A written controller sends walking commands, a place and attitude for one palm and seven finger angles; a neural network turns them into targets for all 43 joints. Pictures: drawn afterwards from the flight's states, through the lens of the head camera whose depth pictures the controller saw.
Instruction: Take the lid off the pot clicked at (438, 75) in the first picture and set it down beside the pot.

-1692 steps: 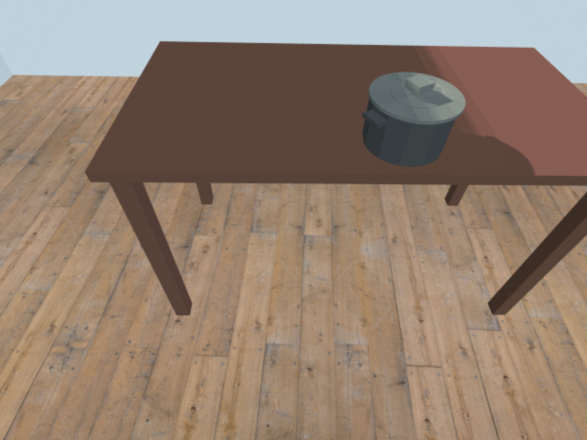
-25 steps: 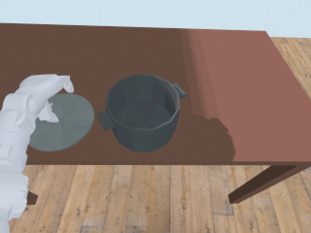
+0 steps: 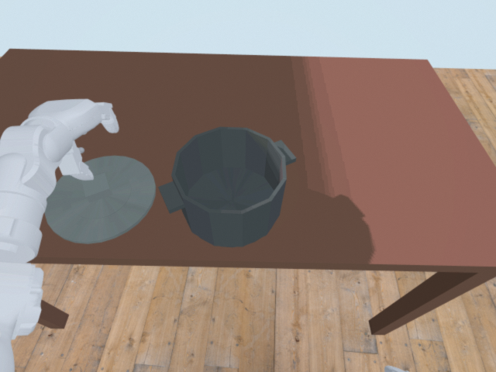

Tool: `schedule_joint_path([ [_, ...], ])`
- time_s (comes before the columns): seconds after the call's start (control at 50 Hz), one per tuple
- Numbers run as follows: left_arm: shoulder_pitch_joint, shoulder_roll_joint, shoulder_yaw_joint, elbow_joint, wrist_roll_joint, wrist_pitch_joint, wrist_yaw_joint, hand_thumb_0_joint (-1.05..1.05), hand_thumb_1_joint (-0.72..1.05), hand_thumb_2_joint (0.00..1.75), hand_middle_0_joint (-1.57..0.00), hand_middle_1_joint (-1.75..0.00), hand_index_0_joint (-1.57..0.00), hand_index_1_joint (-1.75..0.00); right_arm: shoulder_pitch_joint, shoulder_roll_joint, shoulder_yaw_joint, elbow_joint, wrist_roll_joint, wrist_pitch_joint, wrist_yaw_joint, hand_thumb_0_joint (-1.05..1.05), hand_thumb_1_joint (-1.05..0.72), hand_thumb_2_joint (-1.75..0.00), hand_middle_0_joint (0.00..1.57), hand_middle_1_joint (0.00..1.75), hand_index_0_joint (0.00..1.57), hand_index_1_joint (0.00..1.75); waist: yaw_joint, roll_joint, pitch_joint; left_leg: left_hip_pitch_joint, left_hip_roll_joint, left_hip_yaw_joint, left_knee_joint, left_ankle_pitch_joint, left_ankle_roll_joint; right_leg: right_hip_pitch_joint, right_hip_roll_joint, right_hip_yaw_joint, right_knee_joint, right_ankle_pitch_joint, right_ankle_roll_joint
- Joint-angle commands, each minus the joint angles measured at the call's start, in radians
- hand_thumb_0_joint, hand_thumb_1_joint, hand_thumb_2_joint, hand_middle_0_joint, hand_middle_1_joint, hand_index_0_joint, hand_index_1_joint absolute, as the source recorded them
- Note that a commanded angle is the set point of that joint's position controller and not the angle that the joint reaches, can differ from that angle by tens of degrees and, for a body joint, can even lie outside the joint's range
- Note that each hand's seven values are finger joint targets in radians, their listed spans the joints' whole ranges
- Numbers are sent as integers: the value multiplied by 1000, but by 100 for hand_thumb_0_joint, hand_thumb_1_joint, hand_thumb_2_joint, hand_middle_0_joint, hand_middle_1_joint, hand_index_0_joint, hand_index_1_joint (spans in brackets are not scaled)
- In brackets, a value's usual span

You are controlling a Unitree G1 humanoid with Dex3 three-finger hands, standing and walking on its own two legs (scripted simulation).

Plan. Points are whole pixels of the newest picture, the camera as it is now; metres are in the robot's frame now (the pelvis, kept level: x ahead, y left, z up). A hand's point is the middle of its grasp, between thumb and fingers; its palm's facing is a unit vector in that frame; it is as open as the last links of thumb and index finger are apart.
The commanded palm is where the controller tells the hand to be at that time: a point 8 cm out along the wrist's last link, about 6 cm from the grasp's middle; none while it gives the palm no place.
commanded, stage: raise the empty hand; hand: left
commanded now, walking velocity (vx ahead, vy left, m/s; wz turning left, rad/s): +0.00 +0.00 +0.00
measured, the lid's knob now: (97, 187) +0.44 +0.29 +0.01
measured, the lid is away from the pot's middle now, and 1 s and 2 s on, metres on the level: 0.26 0.26 0.26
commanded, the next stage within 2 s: draw the hand back to the body in 0.36 s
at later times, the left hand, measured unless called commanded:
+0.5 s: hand (62, 140) +0.43 +0.29 +0.14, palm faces -0.35 -0.06 -0.94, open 11.0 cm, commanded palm +0.42 +0.28 +0.20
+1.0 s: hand (67, 169) +0.37 +0.26 +0.14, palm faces -0.18 -0.33 -0.93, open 11.0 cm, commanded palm +0.35 +0.27 +0.20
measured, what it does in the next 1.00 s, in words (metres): stands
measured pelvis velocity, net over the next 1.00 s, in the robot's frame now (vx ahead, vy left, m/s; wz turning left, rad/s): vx -0.01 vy -0.02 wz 0.03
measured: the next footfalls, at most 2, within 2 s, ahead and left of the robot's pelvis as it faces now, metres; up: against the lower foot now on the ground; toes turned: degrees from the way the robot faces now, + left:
none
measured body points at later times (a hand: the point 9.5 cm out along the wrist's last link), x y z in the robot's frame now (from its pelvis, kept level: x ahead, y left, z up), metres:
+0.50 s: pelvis +0.01 -0.02 +0.00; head +0.06 -0.01 +0.45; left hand +0.45 +0.29 +0.19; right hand +0.09 -0.29 -0.11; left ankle -0.01 +0.05 -0.73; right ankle +0.00 -0.18 -0.73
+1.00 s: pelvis -0.01 -0.02 +0.01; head +0.04 -0.03 +0.45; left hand +0.38 +0.28 +0.19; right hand +0.16 -0.26 -0.10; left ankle -0.01 +0.05 -0.73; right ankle +0.00 -0.18 -0.73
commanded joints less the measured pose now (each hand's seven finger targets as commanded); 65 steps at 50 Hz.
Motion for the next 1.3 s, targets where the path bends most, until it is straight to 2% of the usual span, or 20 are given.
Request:
schedule_joint_path([
  [0.0, -500, 315, 102, -101, -7, 20, 21, 0, -4, 70, -37, -82, -37, -82, 22, -161, -48, -92, 7, -26, -22, 0, -90, -90, 20, 30, 20, 30, -16, 2, -301, 250, 49, -74, -91, 343, -35, 45, 75, -50, -28, 167, -68],
  [0.08, -544, 348, 125, -247, 9, 9, 15, 0, -4, 70, -37, -82, -37, -82, 15, -156, -58, -114, -3, -37, -22, 0, -90, -90, 20, 30, 20, 30, -12, 97, -417, 368, 54, -91, -67, 517, -46, 65, 77, -45, -27, 226, -70],
  [0.2, -413, 362, 142, -107, -23, 25, -21, 0, -4, 70, -37, -82, -37, -82, 7, -168, -47, -106, 6, -28, -15, 0, -90, -90, 20, 30, 20, 30, -5, -2, -309, 248, 46, -58, -88, 419, -32, 107, 75, -51, -41, 241, -63],
  [0.28, -496, 354, 117, -214, -13, 32, -39, 0, -4, 70, -37, -82, -37, -82, -7, -163, -55, -118, 4, -23, -14, 0, -90, -90, 20, 30, 20, 30, -13, 64, -339, 297, 42, -65, -80, 473, -28, 100, 76, -48, -48, 258, -65],
  [0.38, -449, 405, 160, -126, -26, 7, -54, 0, -4, 70, -37, -82, -37, -82, 3, -170, -50, -106, 6, -12, -25, 0, -90, -90, 20, 30, 20, 30, -12, 1, -338, 257, 34, -50, -80, 416, -19, 121, 76, -51, -47, 262, -60],
  [0.46, -535, 438, 178, -318, -20, -16, -42, 0, -4, 70, -37, -82, -37, -82, -10, -162, -59, -118, -3, -9, -21, 0, -90, -90, 20, 30, 20, 30, -6, 122, -440, 362, 41, -71, -71, 547, -26, 120, 78, -48, -43, 288, -65],
  [0.6, -209, 381, 210, -272, -72, -6, -54, 0, -4, 70, -37, -82, -37, -82, -58, -156, -50, -144, 5, -2, 4, 0, -90, -90, 20, 30, 20, 30, 21, 32, -343, 288, 45, -61, -61, 573, -25, 142, 71, -54, -35, 317, -57],
  [0.74, -231, 476, 298, -503, -82, 1, -41, 0, -4, 70, -37, -82, -37, -82, -83, -158, -53, -169, -3, -5, 6, 0, -90, -90, 20, 30, 20, 30, 29, 78, -384, 359, 51, -84, -72, 616, -25, 156, 67, -51, -53, 298, -59],
  [0.84, -136, 350, 206, -418, -98, 32, -51, 0, -4, 70, -37, -82, -37, -82, -115, -155, -45, -170, 5, -4, 13, 0, -90, -90, 20, 30, 20, 30, 25, 33, -270, 272, 43, -64, -95, 430, -31, 127, 60, -58, -62, 222, -60],
  [0.92, -190, 360, 202, -619, -88, 37, -50, 0, -4, 70, -37, -82, -37, -82, -150, -135, -41, -196, 1, -7, 12, 0, -90, -90, 20, 30, 20, 30, 36, 89, -364, 353, 40, -88, -95, 490, -31, 150, 69, -59, -59, 226, -62],
  [0.94, -303, 54, 299, -811, -713, -50, 124, 0, -4, 70, -37, -82, -37, -82, -13, -63, -31, -247, 11, -102, -14, 0, -90, -90, 20, 30, 20, 30, -3, 148, -356, 586, 117, -118, -128, 435, -87, 88, 58, -68, -53, 153, -90],
  [0.98, -1, -41, 244, -646, -764, -47, 265, 0, -4, 70, -37, -82, -37, -82, -75, -76, -6, -203, -7, -150, -30, 0, -90, -90, 20, 30, 20, 30, 32, 60, -219, 546, 172, -183, -188, 257, -92, 35, 58, -57, -59, -9, -86],
  [1.0, 85, 7, 339, -545, -838, -32, 309, 0, -4, 70, -37, -82, -37, -82, -82, -101, -10, -183, -13, -159, -43, 0, -90, -90, 20, 30, 20, 30, 41, -66, -185, 453, 161, -149, -198, 179, -74, 90, 53, -46, -77, 23, -82],
  [1.04, 56, 130, 451, -497, -897, -30, 374, 0, -4, 70, -37, -82, -37, -82, -83, -135, -8, -127, -17, -161, -59, 0, -90, -90, 20, 30, 20, 30, 47, -164, -141, 301, 118, -70, -186, 106, -58, 194, 38, -28, -89, 94, -72],
  [1.08, -63, 134, 470, -652, -913, -61, 415, 0, 1, 71, -36, -80, -36, -80, -99, -121, -4, -128, -23, -189, -66, 0, -90, -90, 20, 30, 20, 30, 47, -57, -191, 318, 103, -56, -185, 171, -61, 242, 31, -30, -76, 145, -69],
  [1.12, -90, 86, 450, -842, -925, -91, 439, 0, 6, 72, -35, -77, -35, -77, -126, -100, 1, -138, -28, -236, -62, 0, -90, -90, 20, 30, 20, 30, 61, 199, -242, 430, 114, -83, -191, 294, -91, 229, 32, -39, -56, 161, -75],
  [1.16, 45, 71, 481, -949, -939, -104, 460, 0, 10, 73, -34, -75, -34, -75, -134, -89, 1, -135, -40, -271, -50, 0, -90, -90, 20, 30, 20, 30, 78, 286, -265, 470, 119, -88, -170, 443, -106, 244, 39, -41, -52, 198, -76],
  [1.2, 255, 2, 485, -856, -957, -82, 464, 0, 15, 74, -33, -72, -33, -72, -121, -84, -5, -114, -45, -282, -37, 0, -90, -90, 20, 30, 20, 30, 84, 201, -201, 416, 121, -62, -143, 513, -101, 268, 40, -48, -48, 261, -74],
  [1.24, 361, -18, 498, -724, -971, -52, 463, 0, 20, 75, -33, -69, -33, -69, -98, -105, -22, -93, -44, -267, -32, 0, -90, -90, 20, 30, 20, 30, 70, -7, -108, 306, 117, -34, -143, 409, -82, 285, 41, -54, -46, 292, -68],
  [1.28, 362, -65, 459, -730, -987, -41, 450, 0, 25, 76, -32, -67, -32, -67, -120, -111, -28, -109, -33, -253, -34, 0, -90, -90, 20, 30, 20, 30, 66, -87, -71, 263, 105, -8, -148, 304, -67, 268, 41, -51, -51, 282, -60],
])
